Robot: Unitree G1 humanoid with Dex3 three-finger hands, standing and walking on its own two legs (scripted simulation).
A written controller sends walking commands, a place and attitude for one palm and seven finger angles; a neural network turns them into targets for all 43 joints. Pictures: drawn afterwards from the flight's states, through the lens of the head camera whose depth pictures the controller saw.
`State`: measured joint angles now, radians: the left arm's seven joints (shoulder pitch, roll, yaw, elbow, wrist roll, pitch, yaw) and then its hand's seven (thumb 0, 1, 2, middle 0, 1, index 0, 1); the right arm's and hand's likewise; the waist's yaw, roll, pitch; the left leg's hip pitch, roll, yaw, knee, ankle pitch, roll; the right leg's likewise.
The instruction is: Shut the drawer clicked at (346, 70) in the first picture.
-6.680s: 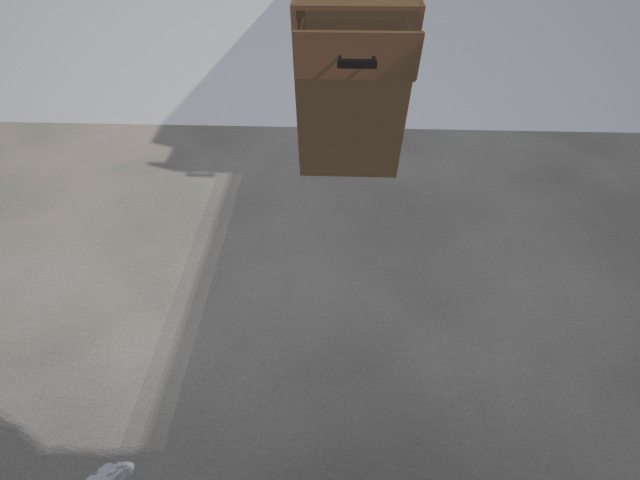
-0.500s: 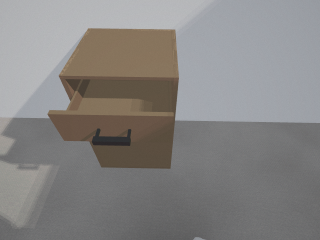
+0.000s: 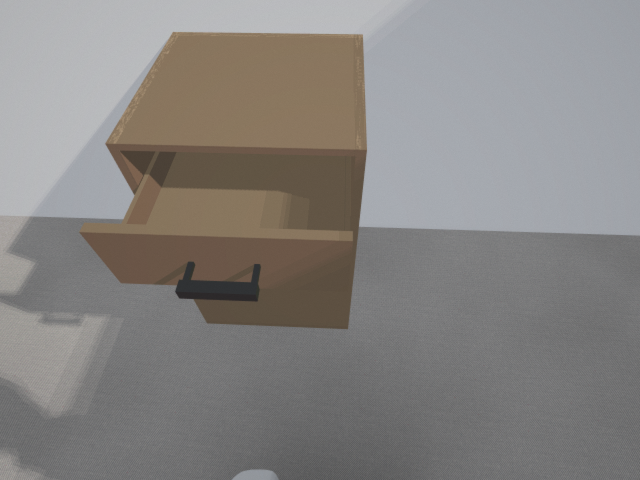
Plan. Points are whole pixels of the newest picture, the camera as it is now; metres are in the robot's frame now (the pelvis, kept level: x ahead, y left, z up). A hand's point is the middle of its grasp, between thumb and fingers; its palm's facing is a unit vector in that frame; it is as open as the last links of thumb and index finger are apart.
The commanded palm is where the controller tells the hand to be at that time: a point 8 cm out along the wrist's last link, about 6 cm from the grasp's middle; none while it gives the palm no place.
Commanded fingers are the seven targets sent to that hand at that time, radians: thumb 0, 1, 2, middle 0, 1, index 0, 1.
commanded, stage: come to a stop and stand still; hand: left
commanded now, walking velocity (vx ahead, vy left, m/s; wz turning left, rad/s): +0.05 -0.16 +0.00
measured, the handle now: (220, 279) +0.42 +0.21 -0.09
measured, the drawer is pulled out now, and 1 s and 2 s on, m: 0.19 0.19 0.19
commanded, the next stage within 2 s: look again from close up in 1.00 s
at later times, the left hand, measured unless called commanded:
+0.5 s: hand out of the picture -0.01 +0.17 -0.18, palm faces -0.02 -0.97 -0.22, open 7.4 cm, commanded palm none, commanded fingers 0.00 0.90 0.90 -0.20 -0.30 -0.20 -0.30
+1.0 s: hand out of the picture +0.03 +0.16 -0.17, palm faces -0.01 -0.97 -0.23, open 7.4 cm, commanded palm none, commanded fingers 0.00 0.90 0.90 -0.20 -0.30 -0.20 -0.30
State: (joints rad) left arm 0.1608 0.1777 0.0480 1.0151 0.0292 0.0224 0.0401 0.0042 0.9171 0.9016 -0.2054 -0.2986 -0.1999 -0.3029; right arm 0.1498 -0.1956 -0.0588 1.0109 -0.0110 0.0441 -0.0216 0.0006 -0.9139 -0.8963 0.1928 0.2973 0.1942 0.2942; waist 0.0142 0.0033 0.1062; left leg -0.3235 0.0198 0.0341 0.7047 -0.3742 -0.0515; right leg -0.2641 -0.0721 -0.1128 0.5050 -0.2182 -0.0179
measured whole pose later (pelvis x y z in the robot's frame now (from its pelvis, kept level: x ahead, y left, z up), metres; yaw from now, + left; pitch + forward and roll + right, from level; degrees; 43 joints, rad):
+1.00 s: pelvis +0.02 -0.02 +0.00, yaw -1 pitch -1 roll +1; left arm 0.27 0.16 -0.01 1.09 0.01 -0.03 0.04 0.01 0.91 0.90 -0.20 -0.30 -0.20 -0.30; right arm 0.27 -0.16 0.01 1.13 -0.02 -0.01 -0.03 0.00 -0.91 -0.90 0.19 0.30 0.20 0.29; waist -0.01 0.01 0.03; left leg -0.19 0.07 0.03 0.47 -0.26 -0.06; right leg -0.12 0.00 -0.03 0.49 -0.36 -0.03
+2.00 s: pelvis -0.04 +0.00 -0.07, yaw +0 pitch +11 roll +1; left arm 0.34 0.11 0.05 0.14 -0.19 -0.56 -0.25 0.01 0.92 0.90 -0.37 -0.49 -0.37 -0.49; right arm 0.14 -0.26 -0.09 0.58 0.00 -0.25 0.00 0.01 -0.91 -0.90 0.20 0.30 0.20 0.29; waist 0.00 -0.02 -0.14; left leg -0.79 0.05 0.02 1.01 -0.40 -0.03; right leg -0.72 -0.04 -0.03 1.06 -0.53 0.00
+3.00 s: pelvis -0.03 +0.02 -0.07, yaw +1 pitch +11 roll -2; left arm 0.34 0.17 -0.02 -0.12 -0.15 -0.29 -0.09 0.02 0.90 0.90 -1.34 -1.54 -1.34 -1.54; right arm 0.20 -0.21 0.04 0.46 0.00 -0.14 -0.03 0.01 -0.91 -0.90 0.20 0.30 0.20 0.30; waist 0.00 0.04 -0.11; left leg -0.81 0.05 -0.02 1.05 -0.44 -0.01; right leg -0.68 -0.03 -0.07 1.02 -0.53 0.02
